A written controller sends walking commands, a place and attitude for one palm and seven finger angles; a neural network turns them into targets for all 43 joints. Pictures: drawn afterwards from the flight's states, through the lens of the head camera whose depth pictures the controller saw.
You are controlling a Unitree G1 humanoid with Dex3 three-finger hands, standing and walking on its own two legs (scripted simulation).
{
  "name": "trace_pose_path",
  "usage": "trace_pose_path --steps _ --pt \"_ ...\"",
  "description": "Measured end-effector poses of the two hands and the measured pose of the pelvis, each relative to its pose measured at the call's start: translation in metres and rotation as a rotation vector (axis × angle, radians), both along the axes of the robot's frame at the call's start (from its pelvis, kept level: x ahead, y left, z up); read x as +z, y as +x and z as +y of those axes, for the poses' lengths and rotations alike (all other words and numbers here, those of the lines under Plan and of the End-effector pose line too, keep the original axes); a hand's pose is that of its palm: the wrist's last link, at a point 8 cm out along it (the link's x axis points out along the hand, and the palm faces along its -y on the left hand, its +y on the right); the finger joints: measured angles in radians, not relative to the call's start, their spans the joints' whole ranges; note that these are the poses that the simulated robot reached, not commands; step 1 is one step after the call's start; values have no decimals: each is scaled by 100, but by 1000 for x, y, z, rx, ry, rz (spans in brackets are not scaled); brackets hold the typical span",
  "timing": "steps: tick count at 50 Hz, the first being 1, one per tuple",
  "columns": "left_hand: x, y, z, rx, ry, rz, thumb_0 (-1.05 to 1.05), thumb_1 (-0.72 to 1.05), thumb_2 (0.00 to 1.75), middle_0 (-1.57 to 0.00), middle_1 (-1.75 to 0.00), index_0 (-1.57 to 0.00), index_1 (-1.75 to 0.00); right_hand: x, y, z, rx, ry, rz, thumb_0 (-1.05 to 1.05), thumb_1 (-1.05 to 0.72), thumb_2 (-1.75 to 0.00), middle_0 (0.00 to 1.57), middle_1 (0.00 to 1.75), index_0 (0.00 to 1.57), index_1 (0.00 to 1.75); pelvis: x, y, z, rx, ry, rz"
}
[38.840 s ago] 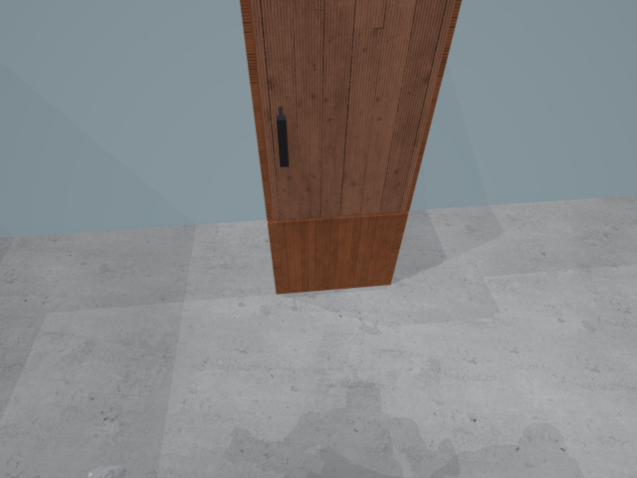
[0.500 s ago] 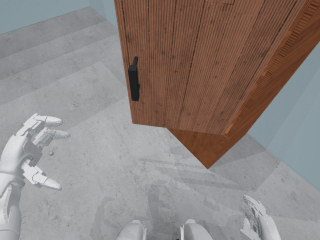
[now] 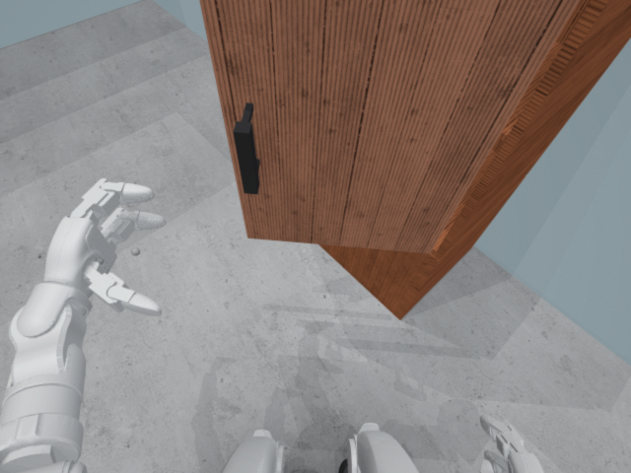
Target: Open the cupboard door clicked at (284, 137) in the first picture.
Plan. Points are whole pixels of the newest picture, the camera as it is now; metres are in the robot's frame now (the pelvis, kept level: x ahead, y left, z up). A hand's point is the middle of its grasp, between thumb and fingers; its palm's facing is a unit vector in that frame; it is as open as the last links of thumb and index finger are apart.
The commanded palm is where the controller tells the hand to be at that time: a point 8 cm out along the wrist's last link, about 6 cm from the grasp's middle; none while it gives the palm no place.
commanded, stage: move the hooked fingers beside the handle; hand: left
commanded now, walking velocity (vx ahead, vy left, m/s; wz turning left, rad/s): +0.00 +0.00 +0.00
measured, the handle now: (250, 150) +0.56 +0.11 +0.04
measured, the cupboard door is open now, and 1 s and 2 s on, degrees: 43 43 43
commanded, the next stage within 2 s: slide the fingers in behind the handle in 1.80 s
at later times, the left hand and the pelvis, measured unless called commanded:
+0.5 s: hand (170, 206) +0.44 +0.20 +0.05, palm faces -0.08 -1.00 -0.02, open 14.0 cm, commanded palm +0.42 +0.26 +0.05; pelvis +0.00 +0.00 -0.01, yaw +0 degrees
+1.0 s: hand (198, 167) +0.51 +0.18 +0.05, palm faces -0.07 -1.00 -0.01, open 14.0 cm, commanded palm +0.49 +0.23 +0.05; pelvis +0.00 +0.00 -0.02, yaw -1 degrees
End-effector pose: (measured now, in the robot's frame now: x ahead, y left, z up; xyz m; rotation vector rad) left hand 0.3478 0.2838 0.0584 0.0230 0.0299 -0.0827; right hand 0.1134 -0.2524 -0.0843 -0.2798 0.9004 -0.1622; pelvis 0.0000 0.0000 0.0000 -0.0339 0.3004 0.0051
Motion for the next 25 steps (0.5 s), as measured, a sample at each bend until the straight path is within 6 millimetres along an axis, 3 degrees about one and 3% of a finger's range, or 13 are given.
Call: trace_pose_path --steps 25 --pt "-4 71 -25 7 -2 -1 -1 -50 30 -30 -120 -31 -120 -18 -40 -10 -76 -4 190 1 -90 -90 21 30 21 30 -5 2 -2 -8 0 50"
